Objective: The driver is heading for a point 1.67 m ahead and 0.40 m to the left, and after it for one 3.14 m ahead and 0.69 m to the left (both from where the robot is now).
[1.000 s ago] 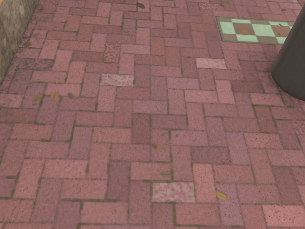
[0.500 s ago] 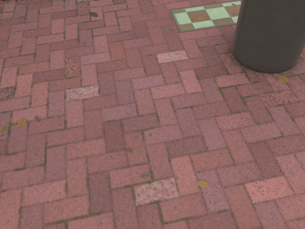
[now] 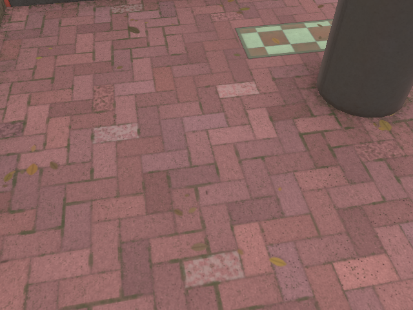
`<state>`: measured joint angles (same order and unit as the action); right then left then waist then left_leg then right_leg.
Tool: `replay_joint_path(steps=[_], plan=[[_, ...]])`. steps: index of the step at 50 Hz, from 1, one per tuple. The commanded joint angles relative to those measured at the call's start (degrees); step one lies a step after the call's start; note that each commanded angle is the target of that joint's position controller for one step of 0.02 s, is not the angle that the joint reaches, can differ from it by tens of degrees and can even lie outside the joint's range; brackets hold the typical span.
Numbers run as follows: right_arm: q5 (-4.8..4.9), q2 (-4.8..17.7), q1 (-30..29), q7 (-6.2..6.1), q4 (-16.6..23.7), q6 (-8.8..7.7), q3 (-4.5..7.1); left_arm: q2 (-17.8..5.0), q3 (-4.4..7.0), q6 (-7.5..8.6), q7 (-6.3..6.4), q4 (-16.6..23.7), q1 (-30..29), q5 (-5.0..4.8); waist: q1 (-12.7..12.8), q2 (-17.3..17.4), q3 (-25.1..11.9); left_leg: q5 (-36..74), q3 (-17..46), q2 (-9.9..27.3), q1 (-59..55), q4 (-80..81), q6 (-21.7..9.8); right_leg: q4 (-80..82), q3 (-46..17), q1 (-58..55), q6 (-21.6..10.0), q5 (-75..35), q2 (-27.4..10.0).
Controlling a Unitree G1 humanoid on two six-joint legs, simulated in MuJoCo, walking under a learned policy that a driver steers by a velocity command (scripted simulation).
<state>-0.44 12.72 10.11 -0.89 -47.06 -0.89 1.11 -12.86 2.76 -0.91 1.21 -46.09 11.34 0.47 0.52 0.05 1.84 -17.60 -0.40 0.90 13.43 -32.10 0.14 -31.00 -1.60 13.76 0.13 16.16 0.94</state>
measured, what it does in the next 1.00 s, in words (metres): walks ahead: left foot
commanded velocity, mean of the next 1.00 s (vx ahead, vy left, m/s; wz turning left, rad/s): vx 0.28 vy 0.00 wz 0.00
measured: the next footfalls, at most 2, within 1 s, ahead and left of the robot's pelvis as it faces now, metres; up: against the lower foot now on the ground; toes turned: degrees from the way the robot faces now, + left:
left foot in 0.92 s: +0.43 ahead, +0.12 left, +0.00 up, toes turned +2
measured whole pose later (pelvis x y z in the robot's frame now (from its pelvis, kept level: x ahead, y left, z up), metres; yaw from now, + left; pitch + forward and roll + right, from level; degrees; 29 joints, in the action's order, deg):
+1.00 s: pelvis +0.29 +0.03 -0.01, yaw +0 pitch +1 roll +0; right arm 0.8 14.4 1.2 2.3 -47.1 -5.5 2.6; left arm -13.5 2.1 4.4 0.2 -58.7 23.7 -1.2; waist 2.5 -0.3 3.1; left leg -8.3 -3.5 -1.3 26.5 -33.3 -4.0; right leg -58.7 -3.4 8.5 -1.4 28.0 -0.5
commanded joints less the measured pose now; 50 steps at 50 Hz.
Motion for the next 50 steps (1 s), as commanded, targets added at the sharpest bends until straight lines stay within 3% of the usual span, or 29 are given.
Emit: replay_joint_path(steps=[1, 11, 13, 15, 16, 17, 18, 20, 22, 23, 24, 25, 26, 27, 29, 31, 33, 36, 40, 43, 44, 45, 46, 47, 48, 49, 50], plan=[[0.08, 6.59, -0.69, -0.12, 2.34, -0.71, 1.52, -5.45, 1.24, 0.73, 0.46, 2.39, -0.88, -0.08, -0.31, -0.06, -2.48, 7.61, 3.18, 2.72, 0.95, 6.21, -1.75, 4.35, -3.07, -1.89, -1.54, -9.71, -2.65], [0.20, 6.17, -0.30, -0.26, -1.87, -0.51, 1.37, -5.32, 1.23, 0.65, 1.04, -2.41, 0.09, -0.22, -0.20, 0.33, -1.73, 8.10, 2.76, 2.03, 0.75, 7.26, -1.88, 4.86, -2.53, -2.95, -1.12, -10.60, -2.63], [0.77, 7.44, 1.71, -0.41, -3.42, -0.16, 1.93, -5.51, 1.47, 0.56, 1.09, -4.04, 1.80, -0.75, -0.46, 1.50, -1.95, -8.64, 2.77, 1.18, 0.83, 8.16, -3.38, 2.99, 0.13, -1.21, -1.91, 5.85, -0.09], [1.51, 9.10, 3.32, -0.69, -3.58, -0.32, 2.47, -5.23, 1.47, 1.46, 1.06, -3.46, 0.40, -1.29, -1.53, 4.38, 3.32, -26.89, 9.91, 5.45, 2.87, 13.18, -7.13, -0.70, 1.31, 7.02, -2.98, 18.19, 0.82], [1.80, 10.29, 5.31, -0.70, -4.09, -0.92, 2.81, -4.10, 1.24, 2.52, 0.82, -2.81, -0.88, -1.70, -2.09, 7.30, 5.00, -31.73, 16.95, 10.15, 1.68, 17.23, -9.79, -4.97, 2.71, 10.67, -3.10, 16.06, 1.02], [1.91, 11.80, 6.13, -0.69, -4.61, -1.53, 3.32, -2.99, 1.05, 3.61, 0.41, -2.45, -1.80, -2.20, -1.98, 10.43, 6.16, -33.53, 24.28, 15.25, 0.78, 21.20, -12.70, -9.55, 4.18, 12.59, -3.26, 10.97, 0.92], [1.92, 12.17, 5.91, -0.73, -4.61, -2.06, 3.56, -3.45, 1.17, 4.47, 0.01, -2.26, -2.90, -2.31, -2.17, 10.47, 7.37, -31.00, 27.91, 17.74, 1.67, 22.93, -14.40, -11.89, 2.39, 13.44, -4.02, 9.38, -0.97], [2.06, 11.51, 3.09, -0.42, -3.72, -2.83, 3.43, -3.31, 1.21, 5.64, -0.80, -3.04, -1.43, -2.67, -0.33, 9.56, 6.42, -23.16, 24.89, 17.14, 1.24, 22.09, -13.31, -7.63, 1.94, 10.77, -5.86, 11.33, -2.41], [2.91, 10.94, -1.44, 0.00, -2.69, -2.49, 3.38, -3.49, 1.77, 6.12, -1.23, -7.36, 6.06, -2.25, 3.76, 7.58, 3.24, -14.17, 13.84, 10.45, 7.92, 16.91, -9.08, 4.53, 5.37, -6.81, -6.13, 0.73, 0.36], [2.57, 9.17, -2.39, 0.07, -2.24, -2.58, 2.94, -4.59, 2.41, 5.98, -1.32, -9.73, 10.93, -1.78, 5.33, 4.88, 1.08, -8.60, 9.10, 7.11, 11.54, 10.31, -6.97, 5.14, 3.15, -14.15, -5.68, -1.89, -0.21], [2.02, 5.15, -4.09, 0.34, -0.85, -3.01, 1.77, -8.24, 3.44, 6.08, -0.99, -11.22, 17.91, -1.71, 7.30, -6.66, -1.22, -3.42, 0.85, 0.88, 19.43, -7.32, -2.88, 13.30, -13.10, -21.63, -9.28, 6.42, -10.08], [2.49, 5.12, -5.66, 0.00, 1.80, -4.09, 1.82, -13.64, 4.39, 6.61, -1.82, -11.47, 21.81, -1.46, 8.03, -17.68, -0.96, -11.98, -0.32, -3.96, 30.53, -22.01, -1.57, 21.72, -35.71, -25.54, -17.27, 10.76, -21.51], [3.34, 8.02, -5.30, 0.10, 1.51, -4.74, 2.60, -9.49, 2.83, 7.35, -1.90, -10.49, 17.87, -0.69, 5.54, -10.14, 1.52, -13.62, 4.77, -0.35, 35.75, -31.59, -2.65, 21.73, -36.71, -23.91, -18.72, 12.13, -23.39], [3.74, 7.97, -3.31, 0.63, 0.58, -5.16, 2.57, -6.87, 1.96, 7.86, -1.87, -9.24, 14.54, -0.77, 3.60, -6.98, 2.83, -7.70, 6.14, 2.05, 38.03, -34.04, -4.11, 21.39, -30.94, -23.76, -16.71, 11.49, -21.16], [2.58, 7.84, -3.91, 1.07, -0.10, -5.62, 2.87, -6.59, 1.32, 7.78, -2.16, -8.20, 11.12, -1.03, 2.21, -3.76, 3.52, 1.42, 4.74, 5.25, 38.23, -31.12, -4.79, 22.67, -21.56, -22.25, -12.62, 1.71, -18.06], [1.91, 6.46, -4.67, 1.97, -0.08, -5.37, 2.85, -4.31, 0.31, 6.97, -2.05, -9.04, 13.11, -0.70, 2.10, -5.05, 2.27, 6.36, 2.39, 5.75, 34.31, -27.03, -3.65, 22.98, -13.35, -20.57, -10.63, -11.92, -14.54], [1.45, 4.61, -7.37, 2.38, 0.83, -4.86, 2.29, -5.32, 0.24, 6.41, -1.36, -9.68, 14.84, -0.73, 2.66, -4.84, 2.57, 9.88, 0.23, 4.96, 32.87, -21.17, -1.87, 23.21, -8.45, -18.69, -10.72, -19.50, -12.94], [1.62, 2.78, -14.50, 2.56, 3.48, -4.61, 1.23, -7.74, 0.42, 6.06, -0.53, -9.77, 15.32, -0.61, 4.04, -4.55, 4.29, 17.02, -2.03, 2.88, 26.30, -8.19, -0.58, 24.99, -4.16, -12.19, -10.21, -19.14, -11.20], [2.30, 4.48, -19.00, 3.26, 5.65, -4.48, 1.19, -8.38, 0.65, 6.24, -0.38, -11.55, 17.60, -1.54, 3.94, -6.14, 6.64, 20.23, -1.46, 1.90, 22.19, -0.51, -1.95, 26.12, -3.23, -13.05, -10.14, -18.01, -13.82], [2.12, 6.99, -17.33, 3.85, 6.05, -4.89, 2.01, -9.70, 1.33, 5.66, -0.25, -11.69, 15.99, -1.61, 0.98, -6.08, 4.55, 16.84, -1.26, 0.96, 18.60, 1.94, -4.46, 21.03, -2.06, -18.84, -8.59, -29.73, -15.88], [1.92, 8.19, -14.13, 3.80, 5.36, -4.89, 2.64, -10.72, 1.71, 5.30, -0.23, -11.38, 15.07, -1.26, -1.04, -7.18, 1.52, 15.01, -2.46, -0.61, 13.45, 1.33, -5.41, 16.54, -1.33, -19.77, -7.97, -40.13, -15.86], [1.95, 9.94, -6.55, 3.50, 3.21, -4.73, 3.78, -10.75, 1.78, 4.74, -0.22, -11.17, 14.11, -0.89, -5.07, -7.42, -3.24, 13.90, -3.84, -2.56, 3.87, 1.10, -6.80, 7.56, 0.25, -18.70, -6.95, -49.40, -14.33], [2.10, 12.12, 3.99, 2.92, 0.07, -4.38, 5.03, -9.85, 1.40, 4.31, -0.15, -10.49, 13.53, -0.46, -9.64, -6.39, -9.39, 13.87, -2.19, -1.39, -11.15, 0.33, -8.61, -5.25, 1.62, -11.44, -5.24, -48.17, -11.77], [0.63, 17.04, 12.74, 2.35, -1.67, -4.16, 6.16, -4.66, -0.06, 4.73, -0.57, -9.23, 18.39, 0.06, -8.88, 4.96, -18.63, 6.49, 18.52, 12.93, -34.00, 0.81, -15.22, -27.45, 3.37, 9.50, -2.40, -25.79, -5.13], [0.75, 16.02, 14.53, 2.83, -2.64, -4.10, 5.44, 0.04, -1.56, 6.22, -1.03, -10.10, 21.83, -0.65, -7.03, 15.26, -26.18, -7.08, 43.31, 21.60, -39.90, 13.30, -20.17, -41.55, -3.79, 20.58, -1.35, 16.05, 2.95], [1.24, 11.66, 10.41, 2.90, -2.57, -4.45, 4.20, -6.25, 0.20, 7.44, -1.32, -8.81, 15.53, -2.54, -7.17, 10.95, -17.28, -10.88, 40.81, 19.21, -32.80, 16.95, -16.99, -47.61, -6.97, 26.59, -2.62, 14.53, -0.47], [1.40, 9.95, 4.54, 2.90, -1.57, -4.75, 3.59, -8.66, 0.81, 8.14, -1.21, -6.85, 10.30, -3.34, -5.32, 7.26, -8.94, -6.67, 32.18, 17.85, -22.72, 18.33, -14.89, -46.85, -4.55, 28.18, -3.63, 8.62, -3.58]])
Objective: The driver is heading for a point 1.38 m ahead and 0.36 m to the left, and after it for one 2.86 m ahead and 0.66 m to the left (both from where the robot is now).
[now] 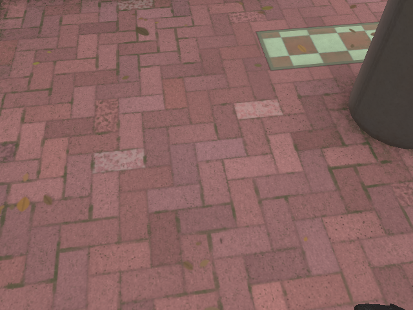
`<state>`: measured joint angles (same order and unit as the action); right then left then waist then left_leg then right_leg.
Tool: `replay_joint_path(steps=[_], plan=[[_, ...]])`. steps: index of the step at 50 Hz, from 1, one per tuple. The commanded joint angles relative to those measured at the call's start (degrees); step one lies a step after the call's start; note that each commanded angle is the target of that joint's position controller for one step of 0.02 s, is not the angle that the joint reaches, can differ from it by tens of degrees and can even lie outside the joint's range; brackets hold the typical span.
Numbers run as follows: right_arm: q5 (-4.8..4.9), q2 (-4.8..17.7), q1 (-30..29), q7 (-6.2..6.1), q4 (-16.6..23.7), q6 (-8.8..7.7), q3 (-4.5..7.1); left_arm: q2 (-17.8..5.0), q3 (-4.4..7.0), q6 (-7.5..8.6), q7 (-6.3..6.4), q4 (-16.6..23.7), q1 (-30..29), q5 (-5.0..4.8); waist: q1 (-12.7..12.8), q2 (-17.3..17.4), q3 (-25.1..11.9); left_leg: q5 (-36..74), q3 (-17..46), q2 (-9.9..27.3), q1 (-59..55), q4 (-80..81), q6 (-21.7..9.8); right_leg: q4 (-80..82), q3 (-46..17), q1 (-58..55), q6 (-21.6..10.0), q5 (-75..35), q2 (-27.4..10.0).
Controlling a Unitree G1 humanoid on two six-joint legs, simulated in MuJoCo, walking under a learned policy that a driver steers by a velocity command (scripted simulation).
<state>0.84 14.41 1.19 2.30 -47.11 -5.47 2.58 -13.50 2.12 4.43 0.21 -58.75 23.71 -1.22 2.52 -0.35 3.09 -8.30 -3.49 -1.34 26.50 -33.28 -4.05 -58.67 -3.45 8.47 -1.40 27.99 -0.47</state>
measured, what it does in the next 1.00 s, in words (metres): walks ahead, turning left: right foot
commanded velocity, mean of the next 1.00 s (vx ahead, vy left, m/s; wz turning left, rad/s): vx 0.49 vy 0.00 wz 0.24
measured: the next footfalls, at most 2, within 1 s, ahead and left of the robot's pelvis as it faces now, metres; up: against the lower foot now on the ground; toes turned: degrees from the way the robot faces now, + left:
right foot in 0.48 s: +0.46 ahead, -0.14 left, +0.00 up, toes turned +0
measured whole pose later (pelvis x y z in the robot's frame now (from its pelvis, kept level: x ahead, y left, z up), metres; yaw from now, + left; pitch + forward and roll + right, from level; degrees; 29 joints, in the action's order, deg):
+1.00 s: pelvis +0.55 +0.01 +0.00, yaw +17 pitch +2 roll -3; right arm 1.3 14.0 3.5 3.2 -43.2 -1.6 3.3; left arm -15.9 4.6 3.4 1.2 -53.7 17.2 -1.0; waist 3.2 1.0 2.3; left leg -7.0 -3.4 3.6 33.0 -36.8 -5.4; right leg -17.8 17.3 -6.0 2.9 23.5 -2.2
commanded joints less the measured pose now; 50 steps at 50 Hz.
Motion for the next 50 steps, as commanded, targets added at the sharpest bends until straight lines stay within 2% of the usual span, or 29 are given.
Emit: replay_joint_path(steps=[1, 2, 3, 4, 6, 8, 10, 14, 18, 20, 21, 22, 23, 24, 25, 26, 27, 28, 29, 30, 32, 34, 37, 40, 43, 46, 48, 49, 50], plan=[[-0.37, 6.99, 9.22, -0.14, -0.86, -0.54, 1.70, -7.99, 1.64, 2.96, 0.35, 6.25, -4.51, -1.02, -5.29, 2.67, -6.61, -8.62, 28.52, 18.19, -26.57, 20.99, -9.74, -16.33, -1.68, 30.49, -2.26, -8.76, -5.04], [-1.09, 5.61, 6.99, 0.14, -0.69, -0.97, 1.32, -7.02, 2.00, 2.48, 0.75, 6.15, -4.16, -0.25, -3.04, 2.65, -4.82, -2.98, 22.94, 15.77, -20.21, 22.39, -8.85, -13.41, -1.65, 26.84, -2.22, -12.12, -7.04], [-1.53, 4.60, 6.34, 0.32, -1.09, -1.22, 1.05, -5.61, 1.95, 1.68, 0.82, 5.89, -2.54, 0.03, -1.38, 4.13, -5.01, -1.31, 19.82, 14.14, -16.72, 23.88, -8.58, -11.72, -2.04, 23.44, -2.18, -13.82, -8.18], [-1.38, 4.28, 6.72, 0.39, -1.64, -1.38, 0.97, -4.47, 1.88, 1.01, 0.87, 5.81, -1.77, 0.04, -0.77, 4.57, -4.67, -0.32, 17.82, 13.34, -14.91, 25.10, -9.00, -10.23, -1.71, 22.41, -1.93, -14.25, -8.54], [-1.13, 5.35, 8.77, -0.03, -3.02, -1.62, 1.05, -4.39, 2.05, 0.07, 1.06, 6.85, -3.77, 0.27, -0.41, 4.25, -2.53, 1.95, 14.65, 12.83, -12.47, 27.05, -9.80, -6.70, -0.86, 24.48, -0.95, -16.17, -9.16], [-1.14, 7.09, 11.36, -0.93, -4.03, -1.52, 1.34, -5.26, 2.28, -0.13, 1.20, 9.02, -9.16, 0.91, -1.46, 2.93, -0.50, 3.96, 13.51, 12.99, -13.58, 28.17, -10.19, -0.52, -0.64, 29.78, 0.47, -21.48, -9.66], [-1.00, 7.68, 13.85, -1.71, -4.80, -1.10, 1.33, -5.11, 2.23, 0.20, 0.94, 10.53, -13.40, 1.22, -2.66, 2.34, 0.03, 6.40, 11.82, 12.43, -15.80, 28.20, -9.43, 6.99, -0.20, 32.32, 1.25, -27.92, -9.25], [-0.30, 8.75, 18.42, -2.43, -6.20, -0.59, 1.27, -3.66, 1.33, 0.97, -0.08, 13.02, -21.89, 0.79, -5.69, 2.34, 0.80, 7.63, 8.05, 10.99, -18.51, 28.16, -7.38, 20.88, 2.55, 29.55, 1.33, -36.63, -6.46], [0.00, 8.97, 23.12, -2.55, -8.32, 0.60, 1.37, -3.72, 0.68, 1.46, -1.53, 15.79, -28.53, 0.28, -7.79, 2.13, 2.29, 9.81, 8.23, 13.69, -27.41, 24.91, -7.53, 27.30, 2.95, 32.02, 0.61, -33.66, -4.95], [0.11, 9.33, 24.27, -2.75, -8.93, 1.35, 1.63, -4.40, 0.68, 1.90, -2.31, 17.27, -30.44, 0.21, -7.48, 2.65, 2.34, 13.63, 9.60, 15.60, -31.12, 21.87, -7.20, 29.35, 2.66, 31.83, -0.51, -29.28, -4.24], [0.19, 9.62, 24.02, -2.86, -8.93, 1.67, 1.78, -5.17, 0.91, 2.10, -2.53, 17.48, -29.60, 0.18, -6.37, 3.23, 1.74, 16.57, 10.42, 16.13, -32.14, 20.06, -6.76, 30.59, 2.62, 29.74, -1.11, -26.96, -3.61], [0.23, 10.26, 23.10, -2.93, -8.61, 1.92, 1.99, -6.34, 1.35, 2.31, -2.59, 17.13, -27.25, 0.21, -4.69, 4.26, 0.28, 22.53, 10.83, 16.04, -32.26, 17.41, -6.25, 31.39, 3.29, 25.25, -1.76, -24.68, -2.31], [0.22, 10.84, 21.58, -2.92, -8.08, 2.16, 2.10, -8.08, 2.22, 2.55, -2.43, 15.86, -21.95, 0.27, -1.46, 5.21, -3.01, 31.66, 10.22, 14.75, -31.18, 11.83, -5.47, 32.60, 4.76, 16.72, -2.87, -23.99, -0.42], [-0.17, 9.71, 20.50, -2.84, -7.34, 2.22, 1.58, -11.20, 3.74, 2.72, -1.93, 12.95, -11.72, 0.42, 3.28, 4.77, -9.69, 33.83, 8.29, 11.45, -25.92, 0.92, -3.84, 31.89, 4.34, 1.45, -4.90, -26.31, -0.93], [-1.33, 7.15, 20.32, -2.80, -5.29, 1.94, 0.49, -15.97, 4.95, 2.59, -1.14, 11.03, -0.20, 1.44, 6.78, -1.49, -19.81, 16.60, 5.67, 6.84, -12.78, -17.51, -1.71, 29.23, -8.03, -18.02, -8.68, -27.43, -12.71], [-0.21, -0.63, 28.91, -2.24, -5.71, 0.75, -1.47, -17.56, 5.17, 2.03, -1.42, 9.65, 1.44, 1.51, 2.10, -17.21, -27.90, -23.63, 6.16, -2.20, 8.57, -35.33, 1.39, 35.58, -33.34, -35.58, -16.50, -16.93, -25.12], [1.38, 7.06, 24.76, -2.33, -6.40, -0.02, 0.34, -11.09, 3.56, 1.93, -1.26, 10.59, 0.26, 1.31, 4.55, -10.10, -23.83, -24.61, 12.55, 0.65, 13.52, -41.19, 0.94, 39.25, -33.45, -31.44, -14.01, -11.65, -23.17], [2.39, 9.48, 19.48, -2.46, -4.58, -0.35, 1.30, -8.90, 2.81, 2.02, -0.93, 11.23, -4.54, 1.20, 3.73, -7.90, -14.88, -19.10, 11.17, 3.28, 16.34, -41.67, 0.58, 40.77, -23.76, -23.22, -11.20, -14.17, -21.47], [2.10, 8.61, 17.17, -2.88, -4.18, -0.24, 1.34, -7.76, 2.37, 2.18, -0.95, 11.70, -8.84, 1.27, 1.77, -3.68, -10.37, -13.98, 9.91, 5.99, 14.15, -39.74, 0.99, 42.97, -17.40, -14.72, -10.03, -19.03, -19.42], [1.34, 7.71, 16.26, -3.13, -4.14, 0.25, 1.74, -6.22, 2.04, 2.37, -1.11, 11.66, -11.49, 1.41, 0.25, -2.94, -6.77, -10.74, 9.80, 7.55, 12.20, -37.00, 1.29, 45.40, -12.17, -8.44, -9.25, -21.47, -17.32], [1.42, 4.83, 18.63, -2.90, -4.29, 1.84, 1.81, -5.06, 1.89, 2.79, -1.23, 11.06, -13.48, 2.08, -2.50, -5.06, -4.91, -7.54, 9.80, 9.39, 7.27, -34.80, 1.60, 49.08, -5.63, -1.92, -8.73, -23.27, -15.09], [1.36, 3.52, 17.64, -2.87, -3.10, 3.11, 1.87, -6.06, 2.28, 3.11, -1.00, 10.26, -13.72, 2.01, -3.54, -4.22, -2.70, -5.70, 9.50, 10.01, 8.78, -33.22, 2.10, 50.95, -0.70, 0.74, -9.17, -27.16, -14.97], [0.69, 3.57, 13.74, -2.69, -0.69, 3.62, 2.07, -7.73, 2.91, 2.90, -0.09, 9.23, -12.46, 2.28, -3.28, -2.94, -0.88, 1.26, 9.92, 10.19, 13.27, -26.48, 3.10, 52.18, 4.65, -0.04, -9.45, -30.26, -14.75], [0.41, 2.98, 8.79, -1.56, 1.23, 3.09, 1.72, -9.14, 3.26, 2.39, 0.61, 8.96, -11.79, 2.12, -1.97, -2.37, 0.07, 9.27, 7.18, 9.50, 12.23, -15.73, 3.09, 52.55, 9.98, -1.30, -8.31, -31.36, -13.42], [0.24, 2.34, 2.33, -0.39, 4.00, 2.93, 1.14, -10.57, 3.75, 1.61, 1.05, 8.18, -8.92, 1.42, 0.48, -1.20, 1.80, 10.84, 3.94, 8.77, 12.88, -8.79, 2.32, 51.97, 12.74, -5.52, -7.97, -31.93, -14.77], [0.40, 2.94, -1.19, 0.64, 6.75, 3.06, 1.15, -11.66, 4.30, 0.31, 1.09, 7.39, -6.80, 0.50, 1.00, -1.70, 2.58, 6.26, 2.01, 7.77, 14.30, -5.12, 0.63, 48.57, 14.28, -12.23, -6.99, -36.50, -16.80], [0.48, 4.42, -0.17, 1.11, 7.82, 3.26, 1.85, -13.04, 4.74, -0.51, 1.23, 7.80, -7.82, 0.07, -0.87, -3.26, 0.75, 0.78, -0.77, 5.05, 9.89, -4.11, -1.30, 43.05, 15.88, -14.56, -5.71, -50.65, -17.25], [0.53, 5.66, 2.47, 1.13, 7.70, 3.45, 2.55, -13.90, 4.99, -0.94, 1.37, 8.17, -8.53, -0.15, -2.76, -4.43, -1.54, -2.23, -2.57, 2.82, 5.29, -4.36, -2.47, 37.95, 16.56, -14.98, -5.03, -60.05, -17.09], [0.77, 7.60, 8.57, 1.03, 6.52, 3.55, 3.75, -14.41, 5.11, -1.49, 1.47, 8.51, -9.48, -0.31, -6.45, -4.57, -4.91, -3.33, -4.04, 0.13, -2.71, -3.08, -4.03, 28.96, 17.55, -13.81, -4.08, -66.30, -16.07]])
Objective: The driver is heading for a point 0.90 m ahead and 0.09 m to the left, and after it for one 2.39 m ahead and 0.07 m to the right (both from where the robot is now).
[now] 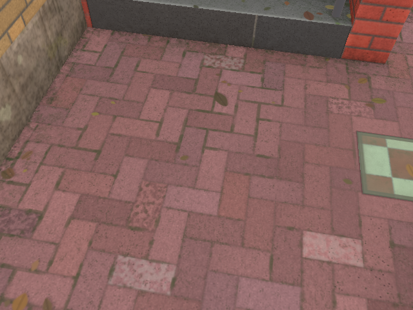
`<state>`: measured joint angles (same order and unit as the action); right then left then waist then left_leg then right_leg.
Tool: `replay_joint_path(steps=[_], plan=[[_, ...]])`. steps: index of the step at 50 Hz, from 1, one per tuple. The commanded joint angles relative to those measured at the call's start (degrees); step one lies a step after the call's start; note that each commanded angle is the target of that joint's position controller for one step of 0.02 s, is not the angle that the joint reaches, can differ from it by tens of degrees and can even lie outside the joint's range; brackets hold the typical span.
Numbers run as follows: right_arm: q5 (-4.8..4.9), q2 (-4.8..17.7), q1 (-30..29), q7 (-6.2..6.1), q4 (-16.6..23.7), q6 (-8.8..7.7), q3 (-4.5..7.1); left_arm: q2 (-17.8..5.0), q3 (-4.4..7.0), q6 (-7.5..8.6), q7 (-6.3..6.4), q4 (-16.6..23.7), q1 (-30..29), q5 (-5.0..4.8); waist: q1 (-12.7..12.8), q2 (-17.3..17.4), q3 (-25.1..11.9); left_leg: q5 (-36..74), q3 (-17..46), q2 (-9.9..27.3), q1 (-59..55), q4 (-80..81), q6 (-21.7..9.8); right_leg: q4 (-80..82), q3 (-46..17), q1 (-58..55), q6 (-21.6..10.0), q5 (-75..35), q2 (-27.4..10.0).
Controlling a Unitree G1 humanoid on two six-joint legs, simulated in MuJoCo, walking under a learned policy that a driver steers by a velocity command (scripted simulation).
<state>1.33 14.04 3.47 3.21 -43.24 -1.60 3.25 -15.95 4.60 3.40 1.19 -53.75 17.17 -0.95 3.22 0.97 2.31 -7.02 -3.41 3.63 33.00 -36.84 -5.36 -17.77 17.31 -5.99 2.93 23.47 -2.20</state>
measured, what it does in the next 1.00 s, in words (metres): walks ahead, turning left: left foot, then right foot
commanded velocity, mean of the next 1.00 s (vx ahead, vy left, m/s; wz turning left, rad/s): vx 0.23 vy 0.00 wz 0.30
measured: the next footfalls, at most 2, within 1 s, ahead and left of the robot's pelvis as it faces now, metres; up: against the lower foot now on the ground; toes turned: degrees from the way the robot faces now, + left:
left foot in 0.02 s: +0.18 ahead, +0.10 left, +0.00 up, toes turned +5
right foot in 0.48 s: +0.47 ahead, -0.02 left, +0.00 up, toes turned +18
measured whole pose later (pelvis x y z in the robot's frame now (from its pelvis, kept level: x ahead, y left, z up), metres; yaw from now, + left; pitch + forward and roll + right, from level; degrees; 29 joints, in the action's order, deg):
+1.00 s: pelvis +0.30 +0.05 +0.03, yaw +18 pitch +1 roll -3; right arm -0.2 14.2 27.3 -1.6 -50.1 -2.7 2.5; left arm -17.2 4.8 1.7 0.2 -46.2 9.8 -0.8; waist -2.8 -1.1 -3.3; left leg -15.1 1.8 1.3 5.8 -19.4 -2.0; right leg -53.9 -1.2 35.3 -0.3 8.7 0.3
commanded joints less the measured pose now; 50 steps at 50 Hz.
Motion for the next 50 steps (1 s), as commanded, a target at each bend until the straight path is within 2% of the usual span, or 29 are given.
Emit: replay_joint_path(steps=[1, 2, 3, 4, 5, 6, 7, 8, 12, 17, 20, 23, 24, 25, 26, 27, 28, 30, 32, 36, 38, 40, 41, 42, 43, 44, 45, 47, 50], plan=[[0.45, 11.43, 15.94, -0.58, 0.07, -0.21, 5.13, -11.42, 2.29, -0.70, 0.56, 3.93, -3.47, -0.58, -12.04, -4.23, -9.06, -1.47, -3.59, -7.38, -23.66, 4.26, -4.92, -25.17, -2.04, 6.72, -6.27, -58.39, -11.78], [0.54, 17.45, 22.38, -1.95, -1.44, 0.32, 6.93, -7.16, 0.82, -0.14, 0.45, 5.47, -1.85, 1.55, -12.41, 6.48, -13.35, 0.31, 13.45, 2.99, -39.70, 5.41, -8.59, -44.40, -2.09, 23.21, -3.34, -28.13, -7.99], [0.21, 20.92, 18.53, -1.74, 0.88, -0.47, 6.84, -1.40, -0.95, 2.04, -0.18, 8.81, 1.05, 1.54, -5.95, 15.44, -20.33, -12.23, 48.81, 14.86, -53.70, 16.56, -20.31, -62.03, -13.18, 44.79, -0.56, 10.97, 4.97], [-0.31, 15.88, 19.77, -1.14, 1.43, -1.27, 5.29, -6.83, -0.09, 4.38, -1.05, 9.84, -5.73, -0.89, -10.18, 6.91, -20.69, -13.83, 50.09, 15.63, -53.94, 21.98, -18.32, -64.80, -22.77, 51.29, -2.14, 9.11, 2.56], [-0.53, 12.93, 17.97, -1.17, 1.16, -2.02, 4.54, -7.34, 0.03, 5.39, -1.42, 11.02, -8.72, -2.22, -9.38, 5.10, -13.51, -10.32, 41.24, 14.00, -48.59, 21.35, -15.88, -62.35, -22.03, 54.49, -3.78, 4.18, 0.02], [-0.24, 10.84, 13.94, -1.14, 1.81, -2.48, 3.91, -6.92, -0.01, 5.67, -0.98, 10.19, -8.49, -1.14, -6.50, -0.48, -8.68, -3.75, 33.60, 11.14, -39.38, 20.88, -13.49, -56.87, -22.07, 51.39, -4.19, -0.60, -2.87], [-0.39, 8.74, 10.21, -1.31, 2.69, -2.62, 3.29, -7.71, 0.61, 5.28, -0.52, 9.52, -8.06, 0.49, -4.31, -0.66, -6.93, 1.72, 28.23, 8.78, -32.30, 21.17, -11.85, -51.64, -22.18, 46.73, -3.95, -3.42, -4.70], [-0.91, 7.90, 8.47, -1.59, 3.68, -2.62, 2.85, -7.97, 0.92, 4.44, -0.61, 9.33, -6.93, 0.87, -2.75, 0.35, -6.12, 5.04, 25.85, 7.37, -27.93, 22.44, -11.42, -49.50, -22.40, 43.15, -3.57, -5.30, -5.57], [-0.49, 10.59, 11.21, -3.07, 3.43, -2.95, 3.51, -5.46, 0.52, 2.44, -0.39, 11.31, -9.97, 1.95, -2.65, 0.22, -4.11, 13.65, 20.38, 4.87, -22.22, 24.60, -11.54, -38.48, -20.59, 42.43, -0.21, -12.45, -4.25], [-0.36, 10.88, 14.60, -5.02, 2.81, -0.59, 3.70, -3.21, -0.51, 2.89, -1.14, 13.95, -17.14, 1.76, -5.83, 4.21, -4.80, 30.90, 12.59, -1.09, -18.78, 17.47, -4.12, -17.70, -17.22, 34.30, 0.26, -29.36, 2.87], [-0.47, 9.75, 16.31, -5.81, 2.21, 0.43, 3.26, -4.21, -0.35, 2.92, -2.16, 14.83, -18.58, 1.47, -6.78, 5.48, -5.77, 26.61, 16.07, 0.59, -22.59, 14.13, -2.60, -12.76, -18.63, 32.46, -0.61, -31.15, 3.90], [-1.10, 8.49, 13.06, -6.22, 3.32, 0.76, 2.73, -6.83, 0.56, 3.62, -2.33, 13.32, -12.80, 1.98, -3.35, 6.20, -6.74, 27.67, 19.60, 1.88, -26.79, 5.81, -2.04, -7.96, -19.66, 28.65, -2.84, -28.42, 3.05], [-1.10, 7.84, 11.57, -6.06, 4.08, 0.64, 2.41, -7.53, 0.75, 4.13, -2.10, 12.54, -9.17, 2.67, -1.12, 4.86, -8.47, 27.31, 18.46, -0.92, -26.31, -0.46, -0.23, -2.96, -19.19, 22.38, -4.26, -38.14, 1.75], [-2.14, 5.44, 11.26, -5.79, 5.84, 0.31, 1.51, -10.10, 0.92, 4.28, -1.54, 12.77, -5.35, 3.97, -0.04, -1.32, -15.19, 11.69, 16.61, -5.31, -19.27, -13.01, 2.49, -7.10, -27.05, 8.26, -8.16, -63.17, -7.28], [-1.08, 3.02, 22.99, -5.52, 4.17, 0.23, 0.85, -10.52, 0.52, 3.31, -1.37, 13.20, -5.63, 4.81, -4.48, -15.72, -22.18, -35.44, 15.66, -13.73, -4.80, -31.61, 6.72, -12.03, -43.43, -7.31, -21.96, -89.85, -23.21], [-0.73, 9.62, 25.60, -5.00, 2.63, 0.62, 1.68, -7.59, -0.04, 2.22, -1.60, 13.62, -4.98, 2.92, -3.62, -12.31, -27.55, -36.43, 18.58, -11.24, -3.61, -38.43, 7.77, -9.60, -49.18, -6.17, -24.45, -82.78, -25.02], [0.05, 12.88, 20.36, -5.11, 2.40, 1.94, 2.79, -5.91, -0.49, 1.32, -1.68, 14.73, -8.38, 1.81, -2.61, -7.78, -22.09, -33.06, 17.57, -9.65, -1.18, -42.92, 9.19, -9.56, -43.59, -1.50, -22.52, -72.73, -21.78], [-0.60, 11.66, 15.89, -6.22, 2.12, 5.03, 2.80, -4.21, -1.44, -1.05, -1.42, 15.03, -12.66, 1.49, -3.25, -3.55, -13.16, -28.25, 14.93, -8.34, -1.95, -42.29, 10.68, -5.37, -36.80, 12.87, -18.68, -51.85, -15.91], [-0.57, 8.84, 17.05, -6.37, 2.07, 6.61, 2.20, -6.41, -1.16, -2.83, -1.03, 14.91, -15.52, 2.27, -5.50, -7.63, -8.60, -23.74, 10.56, -8.78, -7.63, -38.01, 10.93, -0.60, -31.85, 23.46, -16.57, -37.81, -11.22], [-1.61, 4.53, 19.77, -5.61, 0.59, 5.32, 0.52, -5.27, -1.23, -3.47, -0.36, 13.62, -15.82, 1.55, -5.99, -13.60, -11.70, -20.65, 2.74, -5.35, -17.53, -15.20, 9.86, 5.48, -26.53, 26.49, -12.36, -1.93, -6.01], [-1.98, 6.12, 18.52, -5.08, 0.41, 4.51, 0.69, -7.99, -0.19, -3.79, 0.19, 12.43, -12.70, 0.73, -4.52, -14.29, -10.86, -18.85, 1.20, -5.38, -21.17, -5.57, 7.95, 6.47, -28.92, 26.55, -12.54, 4.98, -7.82], [-2.27, 6.95, 22.42, -4.69, -1.88, 4.02, 1.00, -9.43, 0.50, -4.25, 0.70, 12.10, -11.55, -0.24, -6.46, -12.65, -8.70, -13.59, -2.18, -6.66, -27.71, 4.52, 4.33, 7.17, -29.45, 30.71, -10.41, 14.33, -7.83], [-2.95, 6.79, 25.59, -4.57, -3.46, 3.85, 0.80, -7.89, 0.27, -4.24, 0.76, 12.90, -13.35, -0.29, -8.21, -11.72, -5.58, -16.32, -2.08, -6.73, -29.56, 10.07, 1.75, 5.44, -27.32, 34.36, -6.82, 16.19, -5.34], [-3.44, 8.18, 28.89, -4.69, -4.44, 3.22, 0.90, -3.63, -0.66, -3.94, 0.46, 14.08, -14.82, -0.14, -9.06, -0.49, -3.84, -28.13, 12.79, 2.70, -32.57, 19.26, -2.20, -10.85, -22.76, 42.43, -3.51, 14.65, -0.98], [-2.20, 13.83, 24.47, -4.64, -2.92, 2.67, 2.25, -0.74, -1.14, -2.60, -0.27, 15.44, -15.79, -0.61, -7.27, 15.03, 0.29, -43.77, 35.62, 17.16, -26.68, 29.04, -8.57, -28.97, -14.22, 52.70, -2.17, 5.48, 5.59], [-3.46, 15.76, 19.81, -4.84, -1.23, 1.07, 2.73, -6.58, 0.76, -1.37, -0.26, 16.38, -18.52, -1.73, -6.64, 10.90, 6.55, -48.46, 43.04, 19.44, -18.69, 34.65, -12.22, -34.41, -22.77, 55.55, -3.93, 0.67, 2.36], [-2.90, 13.49, 14.92, -5.37, -0.47, -0.74, 2.17, -7.75, 1.35, -0.87, -0.42, 14.84, -14.99, -1.82, -3.12, 9.18, 7.73, -40.09, 37.40, 16.95, -21.17, 33.85, -9.18, -36.66, -24.05, 56.50, -4.62, -6.19, 1.27], [-1.42, 9.60, 14.75, -5.11, -1.07, -2.53, 1.28, -6.70, 1.47, -0.66, -0.70, 11.63, -11.20, 0.45, -2.78, 7.21, 3.76, -26.79, 26.76, 12.32, -27.35, 31.50, -4.58, -37.76, -22.24, 55.23, -3.91, -12.81, 0.55], [-1.09, 6.03, 22.23, -4.89, -3.99, -3.07, 0.31, -3.56, 0.91, -0.32, -1.45, 11.29, -12.89, 0.36, -5.02, 6.26, 1.74, -16.35, 18.81, 9.49, -31.56, 31.02, -3.65, -37.39, -19.06, 54.21, -2.60, -19.16, -0.02]])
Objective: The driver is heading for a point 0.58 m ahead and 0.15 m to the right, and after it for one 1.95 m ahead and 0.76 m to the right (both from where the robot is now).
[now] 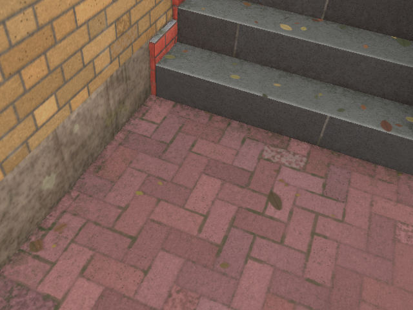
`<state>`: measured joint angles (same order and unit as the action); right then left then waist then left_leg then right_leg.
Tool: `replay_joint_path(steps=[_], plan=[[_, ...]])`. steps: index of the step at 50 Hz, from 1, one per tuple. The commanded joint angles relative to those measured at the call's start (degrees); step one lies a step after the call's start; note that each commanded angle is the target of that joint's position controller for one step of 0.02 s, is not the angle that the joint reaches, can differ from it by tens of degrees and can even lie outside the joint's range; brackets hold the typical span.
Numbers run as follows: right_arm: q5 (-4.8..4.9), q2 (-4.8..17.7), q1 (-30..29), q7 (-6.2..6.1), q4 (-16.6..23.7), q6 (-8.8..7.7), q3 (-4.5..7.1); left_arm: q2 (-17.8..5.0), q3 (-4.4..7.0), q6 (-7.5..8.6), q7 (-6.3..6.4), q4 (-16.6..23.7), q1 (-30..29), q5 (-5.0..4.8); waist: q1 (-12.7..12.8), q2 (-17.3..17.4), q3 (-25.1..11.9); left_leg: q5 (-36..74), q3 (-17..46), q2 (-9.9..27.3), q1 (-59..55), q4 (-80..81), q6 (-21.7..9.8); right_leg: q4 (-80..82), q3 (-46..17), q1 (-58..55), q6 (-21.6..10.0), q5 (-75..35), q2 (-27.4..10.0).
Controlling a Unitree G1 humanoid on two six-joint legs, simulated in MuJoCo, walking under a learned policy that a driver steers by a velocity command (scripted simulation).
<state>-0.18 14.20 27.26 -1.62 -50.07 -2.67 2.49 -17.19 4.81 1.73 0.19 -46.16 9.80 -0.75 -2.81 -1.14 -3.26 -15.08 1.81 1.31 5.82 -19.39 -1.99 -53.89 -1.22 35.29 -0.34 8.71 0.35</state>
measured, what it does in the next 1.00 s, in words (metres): walks ahead: right foot, then left foot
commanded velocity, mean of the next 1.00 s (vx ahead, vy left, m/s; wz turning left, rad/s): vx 0.35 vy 0.00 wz -0.06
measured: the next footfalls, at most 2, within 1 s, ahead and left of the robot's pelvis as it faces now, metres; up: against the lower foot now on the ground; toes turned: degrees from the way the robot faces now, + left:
right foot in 0.30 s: +0.23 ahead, -0.18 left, +0.00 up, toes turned -3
left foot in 0.76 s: +0.55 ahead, +0.05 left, +0.00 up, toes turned -1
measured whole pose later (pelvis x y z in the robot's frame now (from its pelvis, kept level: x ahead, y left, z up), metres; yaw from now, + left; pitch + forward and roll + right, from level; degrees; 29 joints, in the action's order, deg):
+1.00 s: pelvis +0.40 -0.04 -0.02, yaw -7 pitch +1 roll +0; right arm -1.7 13.7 5.9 -0.5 -45.7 -2.6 2.4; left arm -17.2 3.9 -2.8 2.5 -48.2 12.9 -0.8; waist 0.6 -2.1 3.7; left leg -4.8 -6.9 1.0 21.4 -24.8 -3.1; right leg -60.7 -1.0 30.7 3.2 25.2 -3.2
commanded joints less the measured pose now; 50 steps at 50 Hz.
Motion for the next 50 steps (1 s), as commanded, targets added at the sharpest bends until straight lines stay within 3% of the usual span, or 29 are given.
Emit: replay_joint_path(steps=[1, 6, 10, 12, 13, 14, 15, 16, 17, 18, 19, 20, 22, 24, 27, 30, 32, 34, 37, 38, 39, 40, 41, 42, 43, 44, 45, 47, 50], plan=[[0.25, 5.90, 0.08, -0.06, 2.25, -1.92, 1.10, -1.78, 0.48, 1.47, -0.59, 3.89, -6.40, -0.04, 0.27, 8.68, 7.35, -6.16, 12.16, 11.53, -5.25, 13.63, -7.13, 0.66, 0.03, 12.81, 1.09, -5.65, -2.85], [0.28, 9.42, 2.46, -0.34, 1.14, -1.29, 1.98, -0.60, -0.84, 2.50, -1.82, 6.29, -13.75, -0.68, -3.38, 10.07, 9.63, -0.63, 7.76, 11.58, -3.42, 13.82, -7.64, 16.41, 2.86, 5.10, 2.45, -7.82, -2.51], [1.21, 10.42, 3.48, 0.17, -0.30, -0.90, 2.50, -1.57, -1.37, 3.35, -2.75, 7.39, -15.40, -1.15, -3.93, 10.40, 11.38, 2.32, 7.76, 13.49, -4.01, 11.37, -8.21, 22.87, 3.81, 0.12, 0.42, -2.87, -2.13], [1.55, 11.14, 2.29, 0.39, -0.62, -0.55, 2.92, -3.20, -1.07, 3.71, -2.95, 7.19, -12.92, -1.17, -1.65, 11.31, 10.65, 7.41, 8.35, 14.89, -4.85, 9.01, -7.61, 25.43, 3.90, -4.86, -1.63, -0.41, -1.62], [1.69, 11.58, 0.56, 0.42, -0.34, -0.37, 3.06, -4.35, -0.51, 3.84, -2.83, 6.15, -9.03, -0.96, 1.17, 11.21, 8.57, 16.03, 7.10, 14.27, -4.30, 5.05, -6.71, 27.01, 4.73, -10.99, -2.90, -0.65, -0.48], [1.58, 10.87, -0.49, 0.41, -0.03, -0.35, 2.84, -6.49, 0.70, 3.82, -2.36, 3.56, -1.16, -0.86, 5.01, 9.62, 3.56, 26.73, 4.12, 11.69, -2.13, -3.69, -5.31, 28.02, 5.30, -22.21, -4.48, -1.22, 0.79], [0.86, 9.13, -1.68, 0.42, 1.21, -0.57, 2.12, -9.81, 1.98, 3.80, -1.77, 0.96, 9.56, -0.66, 9.72, 5.41, -5.13, 25.04, 0.76, 8.54, 6.53, -19.06, -3.09, 26.32, -1.28, -39.29, -7.19, -0.97, -5.15], [0.25, 2.42, 2.03, 0.68, 3.56, -1.91, 0.12, -16.67, 3.51, 3.14, -1.45, -0.48, 16.98, 0.24, 9.80, -12.11, -14.52, 3.52, -3.76, -0.58, 29.57, -42.47, 1.78, 29.88, -26.41, -60.73, -15.78, 6.68, -20.66], [1.30, 4.86, 0.64, 0.77, 2.83, -3.57, 0.75, -11.97, 2.07, 3.07, -1.65, -0.94, 17.11, 0.28, 10.21, -13.39, -16.44, -16.39, 4.62, -2.01, 36.17, -52.27, 1.57, 38.37, -40.00, -58.59, -17.82, 15.19, -23.47], [2.94, 9.08, -4.16, 1.19, 4.03, -4.31, 2.03, -8.73, 0.84, 3.10, -1.59, -0.47, 12.10, 0.27, 8.97, -10.11, -7.05, -13.04, 4.79, 1.80, 41.01, -56.13, 0.35, 39.19, -32.00, -51.31, -15.28, 16.55, -21.58], [2.91, 9.17, -7.13, 1.22, 4.44, -4.44, 2.03, -6.49, 0.16, 3.00, -1.56, 0.37, 7.86, 0.20, 7.25, -6.38, -2.48, -7.66, 2.98, 4.63, 40.13, -54.74, -0.38, 40.07, -24.75, -43.73, -13.45, 13.84, -18.93], [2.05, 8.39, -8.75, 1.05, 4.52, -4.22, 2.12, -4.73, -0.43, 2.99, -1.74, 0.93, 4.57, 0.41, 5.73, -3.64, 1.40, -3.50, 2.07, 6.14, 38.48, -51.41, -0.24, 42.00, -19.62, -36.87, -12.81, 9.30, -16.35], [1.24, 5.99, -7.47, 1.01, 4.00, -3.05, 2.10, -3.22, -0.81, 3.32, -1.87, 0.93, 2.06, 1.16, 2.72, -5.33, 3.61, 0.94, 2.08, 7.90, 32.51, -47.30, 0.18, 45.18, -12.95, -28.66, -12.10, 2.20, -13.04], [0.95, 4.62, -7.70, 1.04, 4.33, -2.10, 1.90, -3.99, -0.59, 3.93, -1.74, 0.05, 2.77, 0.84, 1.45, -4.10, 4.76, 3.15, 1.27, 8.07, 32.67, -44.51, 1.22, 46.78, -9.36, -26.00, -13.11, -4.92, -12.70], [0.26, 4.39, -13.97, 1.15, 6.80, -2.08, 1.57, -5.51, -0.27, 4.08, -1.10, -1.23, 4.93, 0.61, 2.32, -2.25, 6.56, 11.25, 0.68, 7.79, 34.95, -33.18, 2.49, 47.60, -5.32, -25.76, -13.09, -11.28, -11.89], [0.29, 2.87, -21.43, 2.20, 8.72, -2.97, 0.60, -6.48, -0.28, 3.54, -0.27, -1.95, 6.67, 0.48, 4.47, -1.76, 8.11, 20.58, -2.33, 4.45, 29.01, -18.78, 2.19, 46.94, -0.47, -23.73, -11.00, -18.72, -9.44], [0.35, 3.01, -24.40, 2.98, 9.86, -3.38, 0.45, -7.37, -0.17, 2.99, 0.12, -3.36, 9.82, 0.12, 5.62, -1.82, 7.00, 24.34, -2.57, 2.48, 25.79, -14.07, 1.80, 44.76, -0.25, -26.55, -10.24, -22.72, -10.18], [0.31, 4.43, -24.65, 3.58, 10.39, -3.46, 0.84, -7.59, -0.13, 2.26, 0.41, -4.12, 10.17, -0.20, 4.80, -2.79, 5.55, 23.83, -0.92, 1.66, 24.35, -10.79, 0.45, 41.08, -0.68, -31.23, -8.77, -24.75, -11.55], [-0.69, 8.14, -16.75, 3.54, 8.08, -3.48, 2.36, -8.15, 0.10, 1.19, 0.67, -4.06, 7.88, -0.25, -0.20, -3.13, 0.52, 21.32, -1.20, -0.86, 13.17, -7.48, -2.03, 29.52, -1.68, -34.39, -5.94, -31.83, -10.55], [-1.32, 10.92, -12.08, 3.06, 6.95, -3.73, 3.24, -6.89, -0.38, 1.02, 0.60, -3.90, 9.27, 0.10, -2.02, -0.12, -3.54, 35.35, -0.48, 1.42, 3.44, -6.33, -3.45, 19.95, -0.37, -31.68, -3.58, -28.29, -6.71], [-2.92, 14.78, -7.74, 2.52, 6.99, -3.57, 3.66, -2.53, -1.92, 1.40, 0.25, -3.19, 14.49, 1.84, -0.67, 9.48, -12.71, 59.19, 10.72, 14.26, -16.22, -13.06, -9.23, 2.54, 0.75, -17.67, -0.71, -4.42, -1.86], [-2.17, 13.12, -6.69, 2.63, 7.01, -2.71, 3.04, 1.57, -3.35, 1.49, -0.09, -5.40, 22.55, 0.55, 0.81, 18.65, -22.68, 62.59, 25.48, 25.42, -26.21, -11.55, -17.95, -13.89, -2.74, -7.18, 1.53, 33.31, 3.94], [-0.74, 10.94, -7.64, 2.71, 8.17, -1.74, 2.63, -5.81, -1.41, 1.11, -0.04, -5.56, 19.27, -0.88, -1.15, 11.28, -22.51, 50.24, 24.38, 22.51, -21.26, -8.61, -16.32, -19.00, -7.51, -5.51, 1.57, 33.37, 2.00], [-0.17, 9.96, -12.62, 2.31, 8.92, -1.21, 2.28, -7.37, -0.65, 0.39, 0.32, -3.33, 13.08, -1.82, -0.34, 8.45, -14.33, 39.31, 18.79, 20.56, -14.07, -5.68, -13.96, -19.53, -5.17, -0.80, 1.75, 29.69, -0.26], [-0.19, 8.05, -16.70, 1.91, 9.03, -0.93, 1.61, -6.39, -0.60, -0.75, 1.02, -2.89, 10.26, -1.40, 1.00, 5.48, -8.49, 30.83, 14.76, 18.10, -5.73, -2.57, -12.22, -17.23, -3.72, -0.64, 2.45, 25.87, -2.51], [-0.55, 6.71, -20.08, 1.69, 9.01, -0.79, 1.24, -5.58, -0.31, -2.23, 1.67, -2.80, 10.02, -0.83, 2.84, 6.07, -4.69, 23.21, 11.08, 16.51, 2.73, 0.57, -11.10, -14.60, -3.42, -3.63, 3.06, 22.70, -4.26], [-1.38, 7.09, -22.20, 1.60, 8.86, -0.75, 1.43, -4.63, -0.24, -3.59, 2.12, -2.75, 11.31, -0.54, 4.43, 8.35, -2.90, 18.60, 7.99, 14.96, 9.83, 3.48, -10.72, -13.76, -2.05, -8.34, 3.65, 19.51, -4.39], [-1.94, 7.42, -24.62, 1.22, 8.71, -0.80, 1.71, -3.33, -0.04, -4.85, 2.65, -2.14, 12.86, -0.12, 5.79, 9.55, -1.50, 14.31, 3.74, 14.37, 15.22, 6.23, -11.62, -11.41, -0.25, -11.32, 4.05, 17.02, -4.16], [-1.31, 8.63, -24.95, 0.05, 7.90, -0.55, 2.31, -3.14, 0.15, -5.16, 2.51, 0.18, 9.71, 0.26, 5.07, 8.50, -2.01, 11.41, 1.14, 15.91, 13.65, 7.12, -12.24, -4.77, 0.17, -10.62, 3.43, 12.81, -5.72]])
